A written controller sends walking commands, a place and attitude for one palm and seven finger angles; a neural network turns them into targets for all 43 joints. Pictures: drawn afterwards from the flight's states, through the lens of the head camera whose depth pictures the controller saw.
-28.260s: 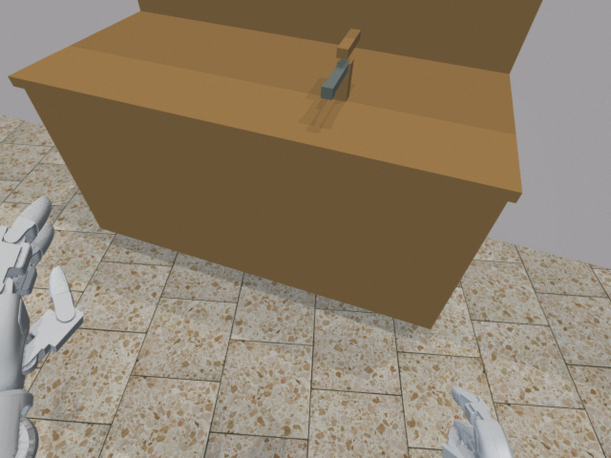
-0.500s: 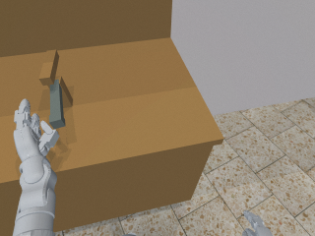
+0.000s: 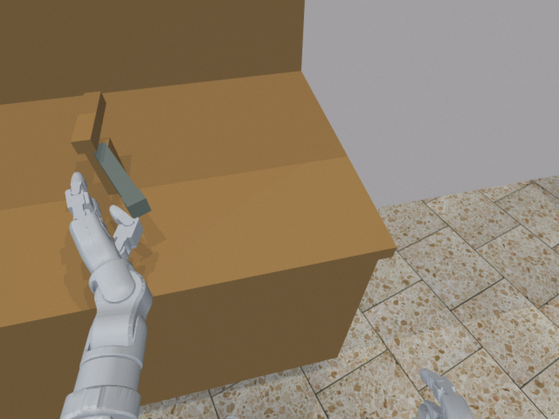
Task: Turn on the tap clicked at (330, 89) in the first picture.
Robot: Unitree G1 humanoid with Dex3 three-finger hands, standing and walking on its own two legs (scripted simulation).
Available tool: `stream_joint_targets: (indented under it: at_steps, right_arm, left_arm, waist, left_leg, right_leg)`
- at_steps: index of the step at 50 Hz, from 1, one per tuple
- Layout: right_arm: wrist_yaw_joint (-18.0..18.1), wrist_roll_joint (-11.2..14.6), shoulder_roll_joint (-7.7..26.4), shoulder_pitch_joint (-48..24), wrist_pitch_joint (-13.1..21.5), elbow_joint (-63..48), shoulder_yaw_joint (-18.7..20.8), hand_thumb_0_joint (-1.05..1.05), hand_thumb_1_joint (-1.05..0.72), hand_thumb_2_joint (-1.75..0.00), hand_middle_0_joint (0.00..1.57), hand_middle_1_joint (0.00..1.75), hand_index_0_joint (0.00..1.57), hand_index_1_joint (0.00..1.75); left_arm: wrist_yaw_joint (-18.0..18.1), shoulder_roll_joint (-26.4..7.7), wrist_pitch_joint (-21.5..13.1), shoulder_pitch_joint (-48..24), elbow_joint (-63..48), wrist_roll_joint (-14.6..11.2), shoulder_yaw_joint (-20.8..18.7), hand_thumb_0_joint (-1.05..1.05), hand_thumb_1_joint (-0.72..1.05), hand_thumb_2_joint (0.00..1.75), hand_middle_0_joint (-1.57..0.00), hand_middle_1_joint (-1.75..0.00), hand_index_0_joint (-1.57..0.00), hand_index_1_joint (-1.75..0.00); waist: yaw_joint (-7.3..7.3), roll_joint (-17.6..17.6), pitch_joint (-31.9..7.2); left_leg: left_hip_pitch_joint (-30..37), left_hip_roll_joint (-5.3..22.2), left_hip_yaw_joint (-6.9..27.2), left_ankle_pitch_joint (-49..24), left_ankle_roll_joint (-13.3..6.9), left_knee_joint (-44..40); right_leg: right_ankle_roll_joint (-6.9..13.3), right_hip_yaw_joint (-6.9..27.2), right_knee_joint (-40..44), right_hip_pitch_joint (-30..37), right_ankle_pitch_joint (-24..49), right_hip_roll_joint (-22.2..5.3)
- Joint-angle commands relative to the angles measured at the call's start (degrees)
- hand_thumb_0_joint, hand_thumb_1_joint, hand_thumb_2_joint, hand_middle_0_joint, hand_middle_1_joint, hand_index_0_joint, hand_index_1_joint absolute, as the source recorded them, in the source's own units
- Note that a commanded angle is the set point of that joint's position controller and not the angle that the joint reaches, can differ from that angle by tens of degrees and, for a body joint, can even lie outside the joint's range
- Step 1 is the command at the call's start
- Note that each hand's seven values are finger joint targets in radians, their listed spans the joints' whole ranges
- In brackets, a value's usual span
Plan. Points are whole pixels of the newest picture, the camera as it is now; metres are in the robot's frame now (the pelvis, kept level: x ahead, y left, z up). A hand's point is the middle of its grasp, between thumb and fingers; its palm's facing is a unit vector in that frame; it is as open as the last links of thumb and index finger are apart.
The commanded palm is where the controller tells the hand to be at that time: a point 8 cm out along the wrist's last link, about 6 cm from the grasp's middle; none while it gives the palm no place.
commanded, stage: push the lever round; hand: left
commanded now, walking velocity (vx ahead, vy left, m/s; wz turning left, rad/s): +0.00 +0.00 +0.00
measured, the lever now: (136, 204) +0.39 +0.24 +0.10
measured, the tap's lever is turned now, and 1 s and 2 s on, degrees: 25 54 80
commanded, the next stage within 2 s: lift the hand up off the lever in 1.72 s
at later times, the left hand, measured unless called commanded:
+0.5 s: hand (166, 208) +0.39 +0.20 +0.09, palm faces +0.71 -0.70 -0.06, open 7.7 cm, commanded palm +0.34 +0.21 +0.09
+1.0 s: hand (190, 190) +0.43 +0.17 +0.09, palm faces +0.77 -0.63 -0.09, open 7.5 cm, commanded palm +0.38 +0.18 +0.09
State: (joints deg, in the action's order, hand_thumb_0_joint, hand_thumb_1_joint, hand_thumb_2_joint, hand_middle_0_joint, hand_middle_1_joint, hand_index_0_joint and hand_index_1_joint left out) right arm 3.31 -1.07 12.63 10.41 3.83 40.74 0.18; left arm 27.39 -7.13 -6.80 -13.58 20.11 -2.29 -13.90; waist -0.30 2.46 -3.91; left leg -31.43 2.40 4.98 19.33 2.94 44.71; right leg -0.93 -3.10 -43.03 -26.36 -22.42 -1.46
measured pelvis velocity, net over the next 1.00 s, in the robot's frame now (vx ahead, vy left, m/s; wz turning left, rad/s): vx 0.01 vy -0.01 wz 0.00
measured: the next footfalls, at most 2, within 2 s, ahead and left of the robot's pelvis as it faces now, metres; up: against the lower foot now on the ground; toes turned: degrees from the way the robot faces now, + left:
none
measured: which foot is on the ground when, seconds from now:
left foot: down 0.00-1.00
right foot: down 0.00-1.00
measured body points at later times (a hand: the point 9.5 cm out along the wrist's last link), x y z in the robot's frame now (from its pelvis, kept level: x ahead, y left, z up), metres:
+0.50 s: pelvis +0.01 +0.00 +0.00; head +0.03 -0.01 +0.45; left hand +0.35 +0.23 +0.09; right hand +0.15 -0.24 -0.11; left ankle +0.04 +0.15 -0.71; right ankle -0.01 -0.13 -0.71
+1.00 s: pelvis +0.01 -0.01 +0.00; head +0.04 -0.01 +0.45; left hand +0.38 +0.20 +0.10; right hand +0.14 -0.24 -0.13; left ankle +0.04 +0.15 -0.71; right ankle -0.01 -0.13 -0.71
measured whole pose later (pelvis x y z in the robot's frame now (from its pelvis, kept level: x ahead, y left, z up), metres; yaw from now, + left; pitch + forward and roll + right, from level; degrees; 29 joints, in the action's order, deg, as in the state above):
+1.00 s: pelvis +0.01 -0.01 +0.00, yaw +0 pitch +9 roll -1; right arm -0.8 -5.2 10.9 10.1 -1.3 44.4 2.6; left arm 50.7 1.5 -2.3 -32.9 36.5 5.8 -13.3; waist 1.0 2.3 -6.3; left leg -35.2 2.7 5.4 20.2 3.6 45.9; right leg -0.3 -3.4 -44.7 -30.3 -23.6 -1.2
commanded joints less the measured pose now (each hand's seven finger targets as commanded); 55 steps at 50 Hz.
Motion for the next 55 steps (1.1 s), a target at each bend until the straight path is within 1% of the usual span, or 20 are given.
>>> stream_joint_targets:
  at_steps: [1, 7, 11, 12, 18, 21, 22, 23, 26, 27, 28, 32, 34, 37, 39, 46, 47, 50, 52, 55]
  right_arm:
    - [0.35, -0.17, 7.06, -3.97, 1.94, -7.19, 2.42, 0.00, -0.90, -0.90, 0.20, 0.30, 0.20, 0.30]
    - [0.09, -0.66, 6.88, -4.02, 0.51, -6.60, 2.71, 0.00, -0.90, -0.90, 0.20, 0.30, 0.20, 0.30]
    - [-0.56, -1.13, 6.39, -3.71, -0.22, -7.22, 3.01, 0.00, -0.90, -0.90, 0.20, 0.30, 0.20, 0.30]
    - [-0.55, -1.19, 6.61, -3.41, -0.66, -6.84, 3.22, 0.00, -0.90, -0.90, 0.20, 0.30, 0.20, 0.30]
    - [-1.11, -1.43, 6.01, -4.42, -1.11, -6.82, 3.17, 0.00, -0.90, -0.90, 0.20, 0.30, 0.20, 0.30]
    - [-1.11, -1.66, 6.01, -4.47, -1.07, -6.18, 3.29, 0.00, -0.90, -0.90, 0.20, 0.30, 0.20, 0.30]
    - [-0.97, -1.83, 6.23, -4.14, -1.36, -5.45, 3.47, 0.00, -0.90, -0.90, 0.20, 0.30, 0.20, 0.30]
    - [-1.16, -1.84, 5.90, -4.47, -1.34, -6.03, 3.42, 0.00, -0.90, -0.90, 0.20, 0.30, 0.20, 0.30]
    - [-1.31, -2.26, 5.67, -4.23, -1.36, -5.41, 3.53, 0.00, -0.90, -0.90, 0.20, 0.30, 0.20, 0.30]
    - [-1.27, -2.23, 5.88, -4.11, -1.64, -4.94, 3.72, 0.00, -0.90, -0.90, 0.20, 0.30, 0.20, 0.30]
    - [-1.52, -2.20, 5.58, -4.58, -1.81, -5.27, 3.43, 0.00, -0.90, -0.90, 0.20, 0.30, 0.20, 0.30]
    - [-1.66, -2.65, 5.73, -4.29, -2.09, -4.23, 3.81, 0.00, -0.90, -0.90, 0.20, 0.30, 0.20, 0.30]
    - [-2.05, -2.75, 5.40, -4.35, -2.16, -4.30, 3.68, 0.00, -0.90, -0.90, 0.20, 0.30, 0.20, 0.30]
    - [-2.26, -3.34, 5.65, -3.30, -2.67, -3.70, 4.09, 0.00, -0.90, -0.90, 0.20, 0.30, 0.20, 0.30]
    - [-2.88, -3.38, 5.09, -3.49, -2.85, -4.28, 4.12, 0.00, -0.90, -0.90, 0.20, 0.30, 0.20, 0.30]
    - [-3.70, -3.94, 5.17, -3.12, -3.20, -3.23, 4.29, 0.00, -0.90, -0.90, 0.20, 0.30, 0.20, 0.30]
    - [-3.62, -4.03, 5.44, -2.85, -3.31, -2.61, 4.49, 0.00, -0.90, -0.90, 0.20, 0.30, 0.20, 0.30]
    - [-4.15, -4.28, 5.11, -2.56, -3.24, -2.51, 4.46, 0.00, -0.90, -0.90, 0.20, 0.30, 0.20, 0.30]
    - [-4.16, -4.66, 5.53, -1.83, -3.35, -1.54, 4.71, 0.00, -0.90, -0.90, 0.20, 0.30, 0.20, 0.30]
    - [-4.58, -4.84, 5.13, -1.24, -3.43, -1.74, 4.63, 0.00, -0.90, -0.90, 0.20, 0.30, 0.20, 0.30]
  left_arm:
    - [2.86, -6.66, -3.24, -22.11, -12.35, 2.49, 2.00, 0.00, 0.90, 0.90, -0.15, -0.15, -0.15, -0.15]
    - [6.85, -6.69, -1.69, -23.86, -9.79, 4.50, 0.55, 0.00, 0.90, 0.90, -0.15, -0.15, -0.15, -0.15]
    - [8.83, -3.68, -1.15, -23.60, -10.40, 5.00, 2.43, 0.00, 0.90, 0.90, -0.15, -0.15, -0.15, -0.15]
    - [9.55, -5.69, -0.93, -22.53, -9.45, 5.26, -0.18, 0.00, 0.90, 0.90, -0.15, -0.15, -0.15, -0.15]
    - [11.67, -0.43, -0.77, -27.73, -10.06, 6.40, 4.97, 0.00, 0.90, 0.90, -0.15, -0.15, -0.15, -0.15]
    - [12.84, 0.00, -0.50, -28.40, -8.03, 6.64, 4.98, 0.00, 0.90, 0.90, -0.15, -0.15, -0.15, -0.15]
    - [13.48, -1.95, -0.42, -28.55, -7.26, 6.90, 2.47, 0.00, 0.90, 0.90, -0.15, -0.15, -0.15, -0.15]
    - [13.55, 0.45, -0.47, -29.60, -7.98, 6.91, 4.90, 0.00, 0.90, 0.90, -0.15, -0.15, -0.15, -0.15]
    - [14.82, 0.91, -0.40, -31.23, -7.08, 7.46, 4.89, 0.00, 0.90, 0.90, -0.15, -0.15, -0.15, -0.15]
    - [15.32, -0.87, 0.03, -29.79, -5.26, 7.65, 2.64, 0.00, 0.90, 0.90, -0.15, -0.15, -0.15, -0.15]
    - [15.36, 1.98, 0.07, -32.06, -5.56, 7.67, 5.60, 0.00, 0.90, 0.90, -0.15, -0.15, -0.15, -0.15]
    - [17.37, 0.88, 0.21, -34.54, -2.70, 8.34, 3.53, 0.00, 0.90, 0.90, -0.15, -0.15, -0.15, -0.15]
    - [18.07, 3.07, 0.36, -37.37, -1.52, 8.44, 5.51, 0.00, 0.90, 0.90, -0.15, -0.15, -0.15, -0.15]
    - [19.67, 0.30, 0.59, -36.14, 0.70, 9.02, 1.40, 0.00, 0.90, 0.90, -0.15, -0.15, -0.15, -0.15]
    - [20.05, 3.93, 0.49, -37.51, 0.25, 9.24, 4.62, 0.00, 0.90, 0.90, -0.15, -0.15, -0.15, -0.15]
    - [22.76, 5.41, 1.19, -43.60, 3.84, 10.39, 5.11, 0.00, 0.90, 0.90, -0.15, -0.15, -0.15, -0.15]
    - [23.29, 3.68, 1.53, -42.84, 5.24, 10.56, 2.84, 0.00, 0.90, 0.90, -0.15, -0.15, -0.15, -0.15]
    - [24.25, 6.15, 1.49, -46.69, 6.20, 11.07, 4.89, 0.00, 0.90, 0.90, -0.15, -0.15, -0.15, -0.15]
    - [25.25, 3.57, 1.87, -46.79, 8.12, 11.58, 1.81, 0.00, 0.90, 0.90, -0.15, -0.15, -0.15, -0.15]
    - [25.76, 5.03, 1.96, -49.45, 9.33, 11.70, 2.62, 0.00, 0.90, 0.90, -0.15, -0.15, -0.15, -0.15]
  waist:
    - [2.07, -1.36, -14.93]
    - [1.30, -0.81, -15.48]
    - [1.12, -1.86, -18.03]
    - [0.62, -2.63, -17.79]
    - [1.88, -1.72, -15.64]
    - [2.08, -3.36, -15.86]
    - [1.80, -3.27, -16.18]
    - [2.01, -3.16, -16.95]
    - [1.89, -2.12, -18.32]
    - [1.45, -2.76, -17.23]
    - [2.24, -1.77, -16.91]
    - [2.19, -2.62, -17.60]
    - [2.97, -3.16, -17.56]
    - [1.84, -3.07, -19.52]
    - [2.43, -3.23, -20.02]
    - [3.73, -3.57, -19.63]
    - [3.02, -3.42, -19.10]
    - [4.05, -3.14, -20.17]
    - [3.66, -3.42, -21.13]
    - [4.27, -4.12, -21.76]
  left_leg:
    - [9.77, -2.75, -3.06, -7.38, -3.02, -6.09]
    - [9.66, -2.80, -3.13, -8.91, -2.84, -6.14]
    - [10.38, -2.74, -3.98, -13.14, -2.86, -5.10]
    - [10.23, -2.58, -3.61, -13.72, -2.75, -5.41]
    - [10.48, -2.40, -3.86, -12.11, -2.81, -5.53]
    - [9.97, -2.37, -4.19, -12.13, -2.90, -5.10]
    - [10.20, -2.31, -3.81, -12.24, -2.76, -5.51]
    - [10.37, -2.45, -4.08, -12.36, -2.79, -5.42]
    - [10.81, -2.47, -4.34, -13.45, -2.69, -4.98]
    - [10.07, -2.27, -3.81, -13.21, -2.49, -5.42]
    - [10.22, -2.38, -3.99, -13.14, -2.48, -5.25]
    - [9.87, -2.29, -3.81, -12.43, -2.40, -5.10]
    - [9.61, -2.27, -4.10, -12.21, -2.47, -4.68]
    - [9.24, -2.33, -4.01, -14.10, -2.26, -4.40]
    - [9.49, -2.27, -4.29, -15.10, -2.24, -3.79]
    - [8.39, -2.03, -4.38, -13.92, -2.22, -2.98]
    - [7.63, -2.14, -3.96, -13.12, -2.09, -3.47]
    - [8.00, -2.03, -4.11, -13.44, -2.09, -2.78]
    - [7.50, -2.15, -3.92, -13.89, -2.07, -2.52]
    - [7.15, -2.23, -4.34, -14.83, -2.25, -1.86]
  right_leg:
    - [2.03, -0.70, 7.21, 2.09, 10.81, 2.21]
    - [2.27, -0.85, 6.96, 2.76, 11.65, 2.25]
    - [2.26, -0.95, 6.49, 4.52, 16.07, 2.09]
    - [2.34, -1.05, 6.50, 5.01, 16.33, 2.22]
    - [2.40, -1.17, 6.98, 3.10, 14.23, 2.05]
    - [2.30, -1.01, 7.31, 3.21, 14.57, 1.96]
    - [2.41, -1.24, 7.29, 3.44, 14.25, 2.11]
    - [2.29, -1.16, 7.13, 3.52, 14.52, 1.92]
    - [2.50, -1.23, 6.81, 3.74, 15.53, 1.90]
    - [2.59, -1.43, 6.88, 3.71, 14.83, 2.08]
    - [2.55, -1.47, 6.63, 2.93, 14.76, 1.87]
    - [2.64, -1.53, 6.76, 2.49, 13.81, 2.05]
    - [2.50, -1.61, 6.71, 1.87, 13.80, 1.83]
    - [2.68, -1.67, 6.20, 3.16, 15.47, 2.04]
    - [2.68, -1.88, 5.69, 2.76, 16.46, 1.88]
    - [2.64, -2.03, 5.38, 0.46, 15.09, 1.91]
    - [2.74, -2.06, 5.46, 0.39, 14.05, 2.17]
    - [2.76, -2.24, 4.89, -0.58, 14.22, 2.04]
    - [2.76, -2.19, 4.71, -0.38, 14.75, 2.22]
    - [2.58, -2.19, 4.48, -0.30, 16.23, 1.97]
